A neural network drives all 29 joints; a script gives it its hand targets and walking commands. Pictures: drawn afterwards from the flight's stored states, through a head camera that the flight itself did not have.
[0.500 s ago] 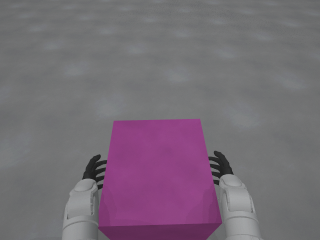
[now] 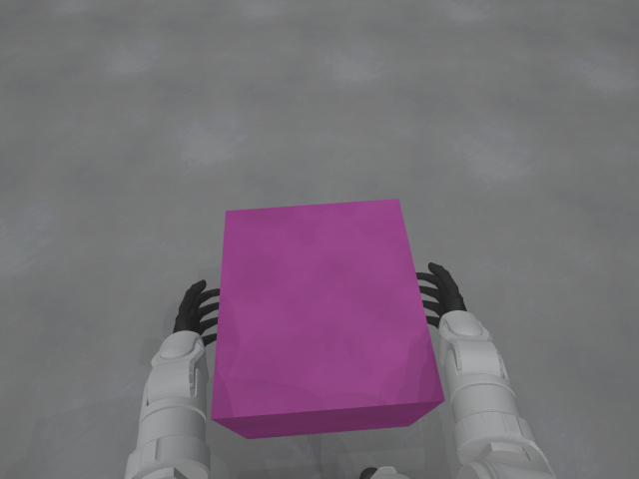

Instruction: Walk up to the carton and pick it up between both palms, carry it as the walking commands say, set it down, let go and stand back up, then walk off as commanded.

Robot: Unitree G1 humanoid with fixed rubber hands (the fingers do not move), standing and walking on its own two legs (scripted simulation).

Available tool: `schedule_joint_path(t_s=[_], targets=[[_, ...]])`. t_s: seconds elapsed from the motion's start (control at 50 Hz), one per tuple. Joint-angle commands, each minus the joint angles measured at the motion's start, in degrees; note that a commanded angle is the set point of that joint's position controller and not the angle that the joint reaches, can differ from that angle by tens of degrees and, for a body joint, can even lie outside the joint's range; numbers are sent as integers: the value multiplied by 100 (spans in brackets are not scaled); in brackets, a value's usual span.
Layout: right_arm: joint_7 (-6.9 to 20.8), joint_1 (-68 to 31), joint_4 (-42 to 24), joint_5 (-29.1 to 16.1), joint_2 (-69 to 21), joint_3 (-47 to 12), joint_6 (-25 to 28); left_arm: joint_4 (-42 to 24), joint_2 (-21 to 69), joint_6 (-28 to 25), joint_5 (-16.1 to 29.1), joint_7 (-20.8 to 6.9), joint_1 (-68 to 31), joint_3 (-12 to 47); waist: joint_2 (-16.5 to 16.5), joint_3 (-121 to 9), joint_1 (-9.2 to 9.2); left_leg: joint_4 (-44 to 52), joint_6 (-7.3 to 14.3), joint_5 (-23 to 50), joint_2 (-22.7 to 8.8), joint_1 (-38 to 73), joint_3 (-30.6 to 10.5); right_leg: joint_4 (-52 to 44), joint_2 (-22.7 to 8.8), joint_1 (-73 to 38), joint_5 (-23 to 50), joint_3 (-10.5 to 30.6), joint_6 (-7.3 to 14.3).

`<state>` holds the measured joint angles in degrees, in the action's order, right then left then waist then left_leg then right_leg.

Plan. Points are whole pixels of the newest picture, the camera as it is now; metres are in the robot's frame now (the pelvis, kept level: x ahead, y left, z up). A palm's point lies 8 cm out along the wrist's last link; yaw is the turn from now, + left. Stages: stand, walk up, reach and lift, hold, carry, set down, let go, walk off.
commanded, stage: set down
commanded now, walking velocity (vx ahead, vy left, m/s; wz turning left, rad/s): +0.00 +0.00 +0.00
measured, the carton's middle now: (320, 322) +0.35 +0.03 -0.12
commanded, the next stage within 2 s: none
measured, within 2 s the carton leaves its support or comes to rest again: neither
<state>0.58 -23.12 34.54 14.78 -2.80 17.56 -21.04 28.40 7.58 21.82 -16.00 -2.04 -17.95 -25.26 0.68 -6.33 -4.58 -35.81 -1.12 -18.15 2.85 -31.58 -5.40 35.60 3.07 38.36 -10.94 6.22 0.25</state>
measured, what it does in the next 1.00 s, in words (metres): lowers itself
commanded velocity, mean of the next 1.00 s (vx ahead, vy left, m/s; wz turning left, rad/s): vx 0.00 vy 0.00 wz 0.00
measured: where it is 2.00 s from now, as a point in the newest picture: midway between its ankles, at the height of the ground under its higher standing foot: outside the picture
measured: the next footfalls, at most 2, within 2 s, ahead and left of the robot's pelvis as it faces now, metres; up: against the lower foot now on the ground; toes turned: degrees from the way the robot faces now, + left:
none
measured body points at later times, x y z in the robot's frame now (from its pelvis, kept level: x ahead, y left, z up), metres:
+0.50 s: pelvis -0.03 -0.01 -0.06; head +0.13 -0.02 +0.36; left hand +0.32 +0.22 -0.12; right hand +0.38 -0.13 -0.13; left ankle -0.01 +0.14 -0.72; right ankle +0.06 -0.11 -0.72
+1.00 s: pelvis -0.04 +0.01 -0.14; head +0.17 +0.01 +0.26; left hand +0.35 +0.23 -0.22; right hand +0.41 -0.12 -0.23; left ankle -0.01 +0.14 -0.72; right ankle +0.06 -0.11 -0.72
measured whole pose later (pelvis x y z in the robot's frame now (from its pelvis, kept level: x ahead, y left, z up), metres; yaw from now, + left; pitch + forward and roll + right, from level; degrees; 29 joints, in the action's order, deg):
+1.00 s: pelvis -0.04 +0.01 -0.14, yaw +2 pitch +43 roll +2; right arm -2.1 -42.5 41.4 9.9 2.6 19.0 -15.9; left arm 35.8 1.7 17.3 -8.8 1.3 -38.0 -26.3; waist -1.3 -17.6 -3.7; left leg -76.1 -1.1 -29.0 5.9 -90.3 -3.5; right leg 72.5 4.4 95.8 -19.8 6.4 -2.1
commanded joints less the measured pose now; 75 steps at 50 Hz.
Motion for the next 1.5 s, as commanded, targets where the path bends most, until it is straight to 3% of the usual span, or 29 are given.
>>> schedule_joint_path(t_s=[0.0,0.08,0.18,0.22,0.3,0.34,0.4,0.42,0.48,0.68,0.7,0.72,0.74,0.86,0.9,0.92,0.94,0.98,1.02,1.12,1.14,1.16,1.24,1.28,1.3,1.32,1.42,1.46,1.48], targets=[[1408,-2635,80,-932,-5285,-2741,353,197,4180,-370,875,-1662,-3331,2989,-335,-2676,-90,61,234,1563,305,-475,379,121,192,-2110,1226,-154,-6],[1250,-2851,-23,-816,-5310,-2754,458,294,3942,-480,876,-1813,-3523,2807,-500,-2987,-130,-183,265,1379,325,-1212,447,316,147,-2170,1363,-47,-94],[1136,-3207,-7,-733,-5226,-2627,455,435,3912,-487,838,-1934,-3946,2624,-435,-2911,-27,-561,334,545,304,-1973,461,545,145,-1712,363,-23,-79],[1162,-3572,-7,-741,-5286,-2623,432,455,3882,-492,805,-1952,-4138,2556,-480,-3005,-116,-662,351,303,294,-2250,487,684,135,-1449,40,-41,-65],[1185,-3841,38,-849,-5409,-2686,423,551,4004,-469,807,-1954,-4335,2577,-341,-3399,-273,-968,321,349,332,-2680,531,1035,150,-1370,116,-1,-52],[1228,-3916,139,-840,-5376,-2647,404,660,4073,-427,829,-1945,-4378,2553,-460,-3510,-172,-1168,307,434,343,-2814,540,1233,155,-1078,147,-50,-37],[1248,-4167,194,-855,-5468,-2604,381,601,4081,-406,855,-1974,-4747,2582,-360,-3728,-233,-1398,262,314,401,-3080,652,1410,179,-826,33,-118,-11],[1247,-4310,100,-889,-5500,-2682,357,549,4013,-401,913,-1976,-4754,2572,-536,-3898,-248,-1511,269,325,387,-3137,622,1553,199,-827,45,-145,-60],[1208,-4238,94,-875,-5470,-2656,388,609,4199,-410,998,-1968,-4843,2682,-493,-4243,-157,-1699,197,583,420,-3391,615,1825,217,-590,455,-154,-14],[1306,-4277,462,-897,-5186,-2514,608,666,4299,-552,1134,-1716,-4865,2867,-319,-4977,-110,-2407,-19,1423,441,-3598,608,2650,349,1036,991,-433,52],[1306,-4246,470,-884,-5085,-2486,645,620,4402,-581,1218,-1671,-4945,2966,-324,-5056,28,-2439,-35,1560,405,-3471,519,2729,362,1216,1000,-476,57],[1313,-4322,465,-945,-5108,-2519,667,523,4434,-608,1282,-1632,-4970,3034,-243,-5182,-49,-2543,-48,1578,430,-3446,524,2857,386,1377,900,-516,66],[1293,-4241,455,-902,-4988,-2447,704,540,4509,-625,1295,-1594,-5048,3067,-221,-5236,121,-2622,-82,1746,413,-3368,507,2907,413,1600,1041,-532,72],[1297,-4903,402,-1155,-4877,-2545,750,567,4281,-704,1397,-1370,-5328,3082,-179,-5430,-192,-3010,-64,1394,408,-3614,498,3373,478,2381,380,-625,65],[1264,-4931,519,-1140,-4744,-2507,715,487,4277,-697,1520,-1314,-5547,3172,-398,-5421,-5,-3130,-80,1314,428,-3816,507,3479,480,2454,365,-671,54],[1250,-5007,567,-1163,-4748,-2490,710,531,4195,-702,1514,-1299,-5703,3158,-273,-5458,-68,-3198,-60,1189,426,-3778,534,3588,477,2667,203,-667,45],[1229,-4955,612,-1162,-4765,-2458,682,435,4215,-689,1546,-1279,-5749,3189,-350,-5561,0,-3255,-71,1082,447,-3859,555,3601,499,2560,132,-683,53],[1221,-5357,449,-1255,-4786,-2486,663,576,4100,-655,1494,-1251,-5876,3076,-291,-5561,-148,-3391,-27,795,498,-4099,677,3764,496,2667,1,-665,28],[1143,-5447,495,-1268,-4878,-2516,599,564,4115,-674,1547,-1259,-5995,3037,-528,-5781,-160,-3648,-17,699,552,-4463,786,3867,486,2394,27,-604,10],[1016,-5755,545,-1295,-4851,-2461,554,750,3947,-610,1552,-1323,-6286,2871,-589,-5840,-234,-4003,7,455,593,-4947,879,4166,474,2467,-67,-640,-50],[961,-5697,650,-1169,-4700,-2321,536,751,3890,-613,1605,-1364,-6377,2825,-752,-5721,-64,-3958,-13,492,577,-5228,818,4230,496,2448,61,-689,-76],[919,-5691,503,-1272,-4903,-2449,556,613,3897,-623,1617,-1371,-6385,2884,-646,-5988,-200,-4076,-17,553,617,-5104,912,4261,497,2253,164,-627,-65],[812,-5783,808,-1112,-4650,-2176,544,1139,3713,-551,1470,-1464,-6342,2515,-637,-5553,-45,-4265,-6,291,587,-5712,903,4430,510,2565,29,-641,-72],[785,-5983,743,-1142,-4646,-2184,545,1036,3615,-578,1499,-1488,-6561,2496,-653,-5548,-156,-4347,4,277,585,-5931,915,4570,508,2679,70,-640,-94],[747,-5880,649,-1162,-4677,-2247,525,821,3670,-604,1608,-1497,-6589,2561,-737,-5953,-96,-4459,0,366,615,-5915,948,4573,511,2273,231,-627,-76],[733,-5920,656,-1204,-4780,-2256,552,884,3485,-604,1500,-1504,-6592,2503,-678,-5816,-214,-4505,5,391,604,-6168,980,4659,515,2361,325,-578,-108],[645,-6352,515,-1316,-4664,-2365,579,1009,3440,-596,1587,-1516,-6821,2439,-762,-5978,-169,-4759,28,243,600,-6381,942,4938,536,2464,297,-609,-102],[643,-6544,480,-1377,-4669,-2381,560,972,3349,-595,1549,-1511,-6942,2370,-760,-5856,-318,-4884,30,181,620,-6672,1035,5007,512,2548,177,-565,-120],[631,-6579,491,-1346,-4527,-2322,538,1138,3380,-562,1547,-1521,-6942,2330,-783,-5900,-219,-4888,58,35,592,-6617,992,5054,534,2661,50,-615,-122]])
